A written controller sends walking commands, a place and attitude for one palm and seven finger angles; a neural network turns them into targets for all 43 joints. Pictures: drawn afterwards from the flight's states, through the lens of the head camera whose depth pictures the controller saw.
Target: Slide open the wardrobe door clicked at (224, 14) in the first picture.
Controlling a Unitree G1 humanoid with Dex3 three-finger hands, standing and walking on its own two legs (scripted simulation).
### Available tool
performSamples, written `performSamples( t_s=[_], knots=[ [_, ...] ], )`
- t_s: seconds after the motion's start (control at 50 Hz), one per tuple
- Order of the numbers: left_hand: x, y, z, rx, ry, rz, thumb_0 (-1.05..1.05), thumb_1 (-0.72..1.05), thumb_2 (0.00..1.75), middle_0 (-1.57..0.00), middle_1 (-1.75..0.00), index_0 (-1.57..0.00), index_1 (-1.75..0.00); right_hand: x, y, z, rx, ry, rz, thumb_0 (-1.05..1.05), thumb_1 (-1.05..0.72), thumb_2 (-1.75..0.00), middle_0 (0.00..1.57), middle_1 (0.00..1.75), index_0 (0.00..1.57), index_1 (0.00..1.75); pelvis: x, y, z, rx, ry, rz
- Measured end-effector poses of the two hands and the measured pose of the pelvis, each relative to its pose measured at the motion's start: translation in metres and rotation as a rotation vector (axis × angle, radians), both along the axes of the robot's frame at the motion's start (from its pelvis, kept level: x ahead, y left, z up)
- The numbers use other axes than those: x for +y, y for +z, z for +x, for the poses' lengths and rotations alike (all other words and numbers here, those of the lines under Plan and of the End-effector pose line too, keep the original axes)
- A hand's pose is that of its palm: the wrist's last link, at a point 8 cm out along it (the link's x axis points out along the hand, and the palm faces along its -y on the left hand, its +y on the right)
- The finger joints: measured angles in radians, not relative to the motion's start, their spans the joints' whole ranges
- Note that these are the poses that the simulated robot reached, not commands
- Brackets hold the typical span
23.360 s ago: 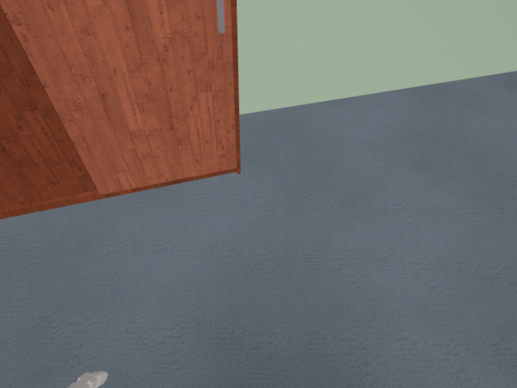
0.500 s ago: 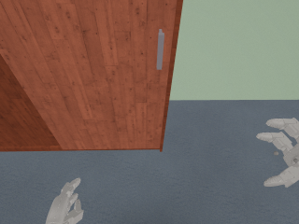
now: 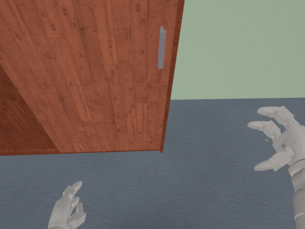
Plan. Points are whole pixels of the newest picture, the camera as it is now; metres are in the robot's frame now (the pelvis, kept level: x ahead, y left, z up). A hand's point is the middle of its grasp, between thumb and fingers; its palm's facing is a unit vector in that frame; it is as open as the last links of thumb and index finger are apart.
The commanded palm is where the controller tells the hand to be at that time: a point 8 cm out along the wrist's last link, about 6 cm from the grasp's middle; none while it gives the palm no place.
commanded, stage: move the hooked fingers beside the handle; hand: right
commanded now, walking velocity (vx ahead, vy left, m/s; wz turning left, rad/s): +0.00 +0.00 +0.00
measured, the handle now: (161, 47) +0.73 +0.00 +0.11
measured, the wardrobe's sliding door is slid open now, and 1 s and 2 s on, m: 0.00 0.00 0.00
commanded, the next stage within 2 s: none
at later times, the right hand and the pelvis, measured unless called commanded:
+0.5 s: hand (226, 101) +0.44 -0.19 +0.11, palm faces -0.08 +1.00 +0.01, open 14.0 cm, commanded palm +0.43 -0.24 +0.12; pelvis +0.01 +0.00 +0.00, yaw +2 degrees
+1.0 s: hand (199, 73) +0.57 -0.13 +0.12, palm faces -0.08 +1.00 +0.03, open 14.0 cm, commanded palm +0.56 -0.17 +0.11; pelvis +0.02 -0.01 -0.02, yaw +4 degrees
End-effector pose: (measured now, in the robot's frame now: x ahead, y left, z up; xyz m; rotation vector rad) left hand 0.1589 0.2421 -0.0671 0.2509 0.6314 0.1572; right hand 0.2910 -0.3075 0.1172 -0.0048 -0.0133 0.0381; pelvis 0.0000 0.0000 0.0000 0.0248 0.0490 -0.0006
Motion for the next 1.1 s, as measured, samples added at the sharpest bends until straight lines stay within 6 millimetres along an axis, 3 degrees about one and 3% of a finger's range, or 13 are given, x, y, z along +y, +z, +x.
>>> performSamples(
  t_s=[0.2, 0.52, 0.72, 1.1],
  knots=[
    [0.01, -0.01, -0.026, 0.091, 0.071, -0.013, 0.01, 0.9, 0.9, -0.2, -0.3, -0.2, -0.3, 0.032, 0.001, 0.063, 0.021, 0.034, 0.005, -0.01, 0.5, -0.3, 0.3, 1.2, 0.3, 1.2, 0.002, 0.0, 0.004, 0.029, 0.025, -0.009],
    [0.024, -0.033, -0.089, 0.361, 0.186, -0.001, 0.01, 0.91, 0.9, -0.2, -0.3, -0.2, -0.3, 0.064, -0.003, 0.137, 0.034, 0.045, 0.012, -0.01, 0.5, -0.3, 0.3, 1.2, 0.3, 1.2, -0.001, -0.003, 0.012, 0.088, 0.038, -0.007],
    [0.02, -0.041, -0.127, 0.486, 0.243, -0.009, 0.01, 0.91, 0.9, -0.2, -0.3, -0.2, -0.3, 0.089, -0.003, 0.192, 0.051, 0.045, 0.025, -0.01, 0.5, -0.3, 0.3, 1.2, 0.3, 1.2, -0.006, -0.008, 0.013, 0.151, 0.053, -0.005],
    [-0.002, -0.04, -0.229, 0.795, 0.358, -0.024, 0.01, 0.91, 0.9, -0.2, -0.3, -0.2, -0.3, 0.139, 0.001, 0.283, 0.061, 0.043, 0.025, -0.01, 0.5, -0.3, 0.3, 1.2, 0.3, 1.2, -0.012, -0.021, 0.018, 0.291, 0.068, 0.01]
  ],
)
